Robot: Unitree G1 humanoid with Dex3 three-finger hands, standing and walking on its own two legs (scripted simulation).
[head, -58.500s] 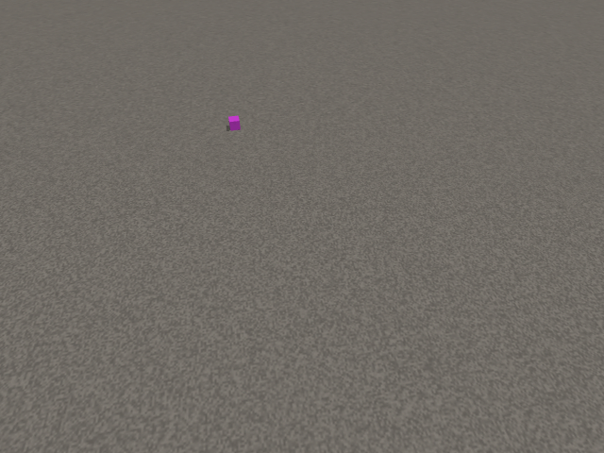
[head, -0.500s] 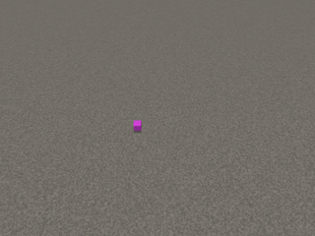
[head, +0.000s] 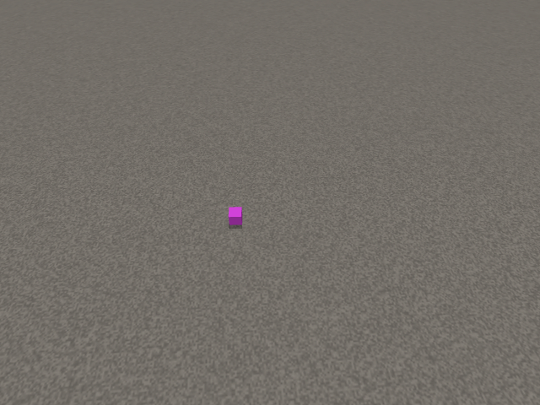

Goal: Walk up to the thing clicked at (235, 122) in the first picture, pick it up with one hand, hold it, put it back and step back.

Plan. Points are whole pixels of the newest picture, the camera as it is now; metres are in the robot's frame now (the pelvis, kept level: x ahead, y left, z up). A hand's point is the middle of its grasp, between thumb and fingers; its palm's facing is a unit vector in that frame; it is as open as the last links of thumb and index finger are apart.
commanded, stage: step back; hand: left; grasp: from above
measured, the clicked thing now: (235, 215) +1.05 +0.17 -0.73
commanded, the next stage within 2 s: stand in 0.24 s
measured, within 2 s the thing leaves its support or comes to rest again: neither
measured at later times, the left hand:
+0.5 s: hand out of the picture +0.11 +0.25 -0.14, palm faces -0.02 -0.94 -0.33, open 7.4 cm
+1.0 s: hand out of the picture +0.05 +0.25 -0.14, palm faces -0.05 -0.94 -0.35, open 7.4 cm
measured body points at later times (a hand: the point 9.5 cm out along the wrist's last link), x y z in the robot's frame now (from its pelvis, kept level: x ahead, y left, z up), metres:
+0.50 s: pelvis +0.01 +0.00 +0.02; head +0.02 +0.00 +0.47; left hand +0.12 +0.29 -0.11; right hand +0.13 -0.30 -0.10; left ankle +0.01 +0.11 -0.73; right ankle +0.00 -0.13 -0.73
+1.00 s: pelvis -0.01 -0.01 +0.02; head +0.00 -0.01 +0.47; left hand +0.06 +0.29 -0.11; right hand +0.04 -0.31 -0.12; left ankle +0.01 +0.11 -0.73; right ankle +0.00 -0.13 -0.73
